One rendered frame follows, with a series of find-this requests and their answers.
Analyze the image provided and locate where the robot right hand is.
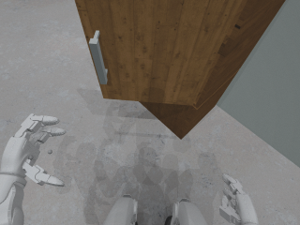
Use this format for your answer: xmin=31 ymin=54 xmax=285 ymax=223
xmin=219 ymin=173 xmax=259 ymax=225

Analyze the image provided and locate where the robot right thigh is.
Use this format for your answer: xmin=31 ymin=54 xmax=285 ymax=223
xmin=172 ymin=201 xmax=207 ymax=225

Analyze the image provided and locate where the handle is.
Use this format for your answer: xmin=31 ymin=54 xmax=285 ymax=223
xmin=88 ymin=30 xmax=108 ymax=84

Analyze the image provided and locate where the robot left forearm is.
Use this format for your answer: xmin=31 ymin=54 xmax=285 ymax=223
xmin=0 ymin=173 xmax=27 ymax=225

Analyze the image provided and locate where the robot left hand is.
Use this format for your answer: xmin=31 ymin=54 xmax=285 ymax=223
xmin=0 ymin=113 xmax=66 ymax=187

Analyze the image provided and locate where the robot left shin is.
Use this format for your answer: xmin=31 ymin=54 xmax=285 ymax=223
xmin=123 ymin=194 xmax=135 ymax=225

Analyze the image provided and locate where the cupboard door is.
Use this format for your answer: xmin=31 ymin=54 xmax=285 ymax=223
xmin=74 ymin=0 xmax=242 ymax=106

